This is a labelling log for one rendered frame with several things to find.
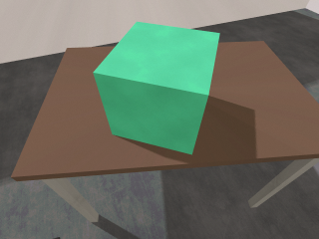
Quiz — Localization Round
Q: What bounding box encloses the carton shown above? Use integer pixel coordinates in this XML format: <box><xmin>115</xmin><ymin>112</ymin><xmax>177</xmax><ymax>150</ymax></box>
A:
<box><xmin>93</xmin><ymin>21</ymin><xmax>220</xmax><ymax>155</ymax></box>

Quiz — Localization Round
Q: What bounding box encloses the table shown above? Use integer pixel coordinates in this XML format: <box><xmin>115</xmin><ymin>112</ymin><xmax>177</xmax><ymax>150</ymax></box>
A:
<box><xmin>11</xmin><ymin>41</ymin><xmax>319</xmax><ymax>223</ymax></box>

